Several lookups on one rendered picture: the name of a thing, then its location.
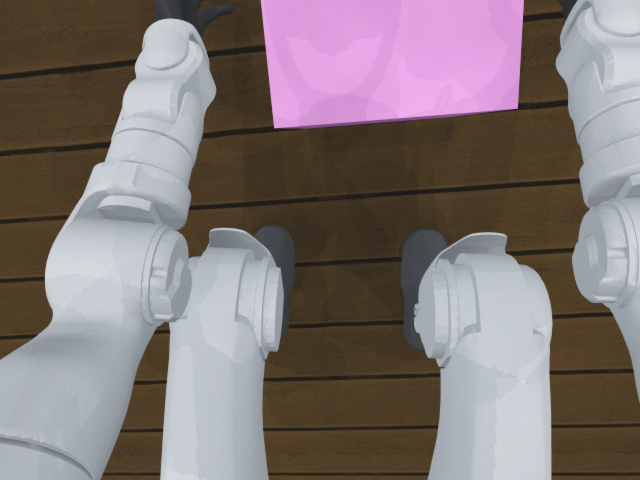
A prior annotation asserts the left robot upper arm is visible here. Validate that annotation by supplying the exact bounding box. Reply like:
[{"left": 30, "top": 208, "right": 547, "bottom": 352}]
[{"left": 0, "top": 217, "right": 192, "bottom": 480}]

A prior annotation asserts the left robot forearm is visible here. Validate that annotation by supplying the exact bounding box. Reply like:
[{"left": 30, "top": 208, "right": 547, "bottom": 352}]
[{"left": 45, "top": 19, "right": 216, "bottom": 308}]

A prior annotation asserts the carton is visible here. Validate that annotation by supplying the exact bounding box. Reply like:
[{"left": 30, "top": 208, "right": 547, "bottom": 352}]
[{"left": 261, "top": 0, "right": 524, "bottom": 129}]

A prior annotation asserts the robot right shin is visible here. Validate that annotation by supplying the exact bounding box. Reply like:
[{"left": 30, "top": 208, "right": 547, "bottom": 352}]
[{"left": 414, "top": 232, "right": 552, "bottom": 345}]

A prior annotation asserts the right robot upper arm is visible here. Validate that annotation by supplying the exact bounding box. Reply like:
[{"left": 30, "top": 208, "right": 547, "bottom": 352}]
[{"left": 572, "top": 197, "right": 640, "bottom": 402}]

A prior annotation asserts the right robot forearm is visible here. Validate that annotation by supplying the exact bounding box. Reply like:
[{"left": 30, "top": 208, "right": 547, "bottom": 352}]
[{"left": 556, "top": 0, "right": 640, "bottom": 209}]

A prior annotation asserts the left robot hand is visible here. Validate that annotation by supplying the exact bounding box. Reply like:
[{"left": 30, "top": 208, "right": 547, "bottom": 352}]
[{"left": 154, "top": 0, "right": 234, "bottom": 39}]

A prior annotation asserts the robot right thigh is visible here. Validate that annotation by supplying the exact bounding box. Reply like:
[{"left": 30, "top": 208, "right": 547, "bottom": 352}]
[{"left": 421, "top": 253, "right": 551, "bottom": 480}]

